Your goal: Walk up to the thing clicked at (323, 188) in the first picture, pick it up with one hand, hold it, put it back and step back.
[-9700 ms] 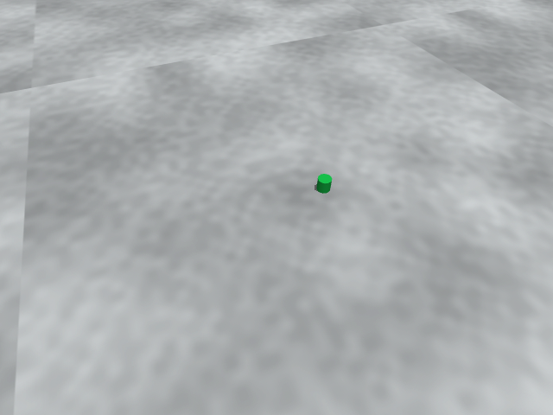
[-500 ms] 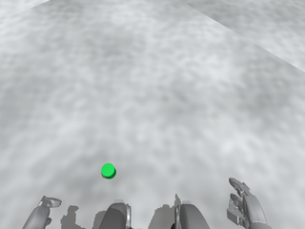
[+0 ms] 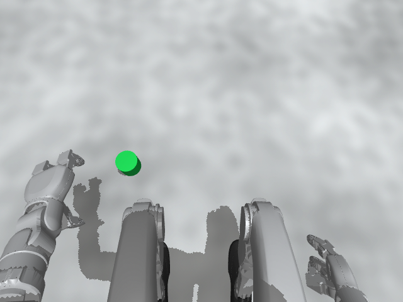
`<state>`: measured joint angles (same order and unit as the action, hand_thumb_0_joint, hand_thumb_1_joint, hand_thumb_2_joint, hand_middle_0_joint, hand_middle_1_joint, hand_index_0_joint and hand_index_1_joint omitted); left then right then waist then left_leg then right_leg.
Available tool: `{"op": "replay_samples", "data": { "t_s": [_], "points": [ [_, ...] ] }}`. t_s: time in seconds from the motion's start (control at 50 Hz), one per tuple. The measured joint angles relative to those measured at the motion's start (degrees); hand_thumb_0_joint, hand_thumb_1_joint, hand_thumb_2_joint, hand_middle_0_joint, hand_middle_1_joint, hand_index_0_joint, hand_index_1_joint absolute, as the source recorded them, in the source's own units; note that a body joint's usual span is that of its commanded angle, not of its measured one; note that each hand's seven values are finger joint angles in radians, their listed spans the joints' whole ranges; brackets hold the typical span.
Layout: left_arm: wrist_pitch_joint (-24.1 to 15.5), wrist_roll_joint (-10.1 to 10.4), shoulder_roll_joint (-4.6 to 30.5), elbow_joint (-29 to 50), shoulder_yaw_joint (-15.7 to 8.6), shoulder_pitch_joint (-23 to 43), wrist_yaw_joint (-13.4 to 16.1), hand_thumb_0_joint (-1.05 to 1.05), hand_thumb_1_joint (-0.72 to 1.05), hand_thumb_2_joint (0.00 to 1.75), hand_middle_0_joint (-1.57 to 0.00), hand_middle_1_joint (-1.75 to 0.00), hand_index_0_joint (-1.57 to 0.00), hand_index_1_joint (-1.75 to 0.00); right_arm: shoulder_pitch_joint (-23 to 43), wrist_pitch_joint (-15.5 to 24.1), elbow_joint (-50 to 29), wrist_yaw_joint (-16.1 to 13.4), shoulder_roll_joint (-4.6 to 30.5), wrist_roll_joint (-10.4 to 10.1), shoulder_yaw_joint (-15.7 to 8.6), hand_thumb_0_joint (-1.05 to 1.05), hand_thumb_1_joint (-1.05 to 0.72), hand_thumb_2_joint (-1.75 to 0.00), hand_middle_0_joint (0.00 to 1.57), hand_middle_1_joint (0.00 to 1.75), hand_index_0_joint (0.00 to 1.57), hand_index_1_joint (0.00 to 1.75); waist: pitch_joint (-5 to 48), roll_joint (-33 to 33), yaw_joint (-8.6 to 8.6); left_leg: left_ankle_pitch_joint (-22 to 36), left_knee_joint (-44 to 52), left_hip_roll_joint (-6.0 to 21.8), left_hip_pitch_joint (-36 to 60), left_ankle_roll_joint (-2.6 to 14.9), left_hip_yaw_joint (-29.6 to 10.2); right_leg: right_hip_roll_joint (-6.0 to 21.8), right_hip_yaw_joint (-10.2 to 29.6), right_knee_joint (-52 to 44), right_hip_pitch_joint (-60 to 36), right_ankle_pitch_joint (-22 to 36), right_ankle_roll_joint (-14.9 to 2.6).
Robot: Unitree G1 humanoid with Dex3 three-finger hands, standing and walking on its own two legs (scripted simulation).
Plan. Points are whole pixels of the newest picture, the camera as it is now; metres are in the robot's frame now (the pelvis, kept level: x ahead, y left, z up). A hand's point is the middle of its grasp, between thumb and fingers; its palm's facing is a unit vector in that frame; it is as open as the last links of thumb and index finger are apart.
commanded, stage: rise first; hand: left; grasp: from above
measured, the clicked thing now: (128, 163) +0.47 +0.24 -0.42
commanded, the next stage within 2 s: approach in 1.52 s
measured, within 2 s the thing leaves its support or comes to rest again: neither
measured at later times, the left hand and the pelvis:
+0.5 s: hand (89, 180) +0.37 +0.29 -0.24, palm faces -0.47 -0.10 -0.88, open 14.2 cm; pelvis -0.02 +0.00 -0.08, yaw -2 degrees
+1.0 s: hand (99, 174) +0.40 +0.28 -0.29, palm faces -0.46 -0.03 -0.89, open 14.2 cm; pelvis -0.01 +0.00 -0.11, yaw -3 degrees
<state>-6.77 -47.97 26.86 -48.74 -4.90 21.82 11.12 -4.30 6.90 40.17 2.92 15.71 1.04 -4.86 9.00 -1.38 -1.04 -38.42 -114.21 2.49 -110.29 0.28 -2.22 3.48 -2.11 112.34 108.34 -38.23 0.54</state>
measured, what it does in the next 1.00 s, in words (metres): lowers itself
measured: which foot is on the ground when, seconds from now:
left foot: down 0.00-1.00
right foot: down 0.00-1.00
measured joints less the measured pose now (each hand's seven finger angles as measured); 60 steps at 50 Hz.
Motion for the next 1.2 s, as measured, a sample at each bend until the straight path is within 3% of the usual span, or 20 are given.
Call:
{"op": "replay_samples", "data": {
  "t_s": [0.34,0.66,0.82,1.2],
  "points": [
    [-5.08,-13.55,5.60,-15.34,0.42,12.68,6.56,0.00,-0.56,1.06,-0.08,-1.02,-0.06,-1.03,-3.67,-3.39,3.31,1.18,-0.43,2.64,1.46,0.01,-0.90,-0.90,0.20,0.30,0.20,0.30,-1.45,0.65,-4.41,0.84,-10.76,0.00,-10.93,0.49,-1.63,-0.32,-0.66,9.51,9.89,1.22,0.20],
    [-7.02,-21.41,7.68,-22.25,0.24,18.20,11.08,0.00,-0.54,1.03,-0.09,-0.98,-0.08,-0.98,-1.40,-3.35,3.89,3.06,-0.56,5.20,1.79,0.01,-0.91,-0.90,0.20,0.30,0.20,0.30,-2.93,1.61,-5.44,0.19,-17.29,-0.10,-16.69,0.78,-2.24,-0.51,-0.62,15.61,15.27,0.66,0.56],
    [-7.40,-23.78,8.17,-23.93,-0.15,19.82,13.26,0.00,-0.54,1.02,-0.09,-0.98,-0.09,-0.99,-0.92,-3.13,4.09,3.65,-1.16,6.14,2.17,0.01,-0.91,-0.90,0.20,0.30,0.20,0.30,-3.55,1.82,-5.83,-0.28,-19.39,-0.11,-18.61,0.74,-2.41,-0.63,-0.55,17.66,17.20,0.25,0.61],
    [-6.83,-24.00,8.43,-26.33,-1.48,21.32,14.72,0.00,-0.54,1.01,-0.10,-1.00,-0.09,-1.00,-1.92,-2.90,4.61,4.66,-0.66,6.92,2.11,0.01,-0.91,-0.91,0.20,0.30,0.20,0.30,-4.39,1.96,-6.96,-1.33,-21.56,-0.09,-20.46,0.54,-2.70,-0.84,-0.57,19.81,19.20,-0.64,0.54]
  ]
}}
